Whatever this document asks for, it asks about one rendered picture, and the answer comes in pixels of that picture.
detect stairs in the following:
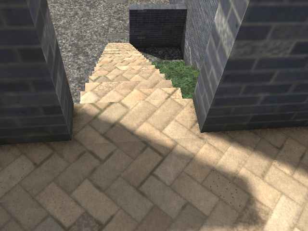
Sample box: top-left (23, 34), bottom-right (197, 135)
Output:
top-left (80, 42), bottom-right (183, 104)

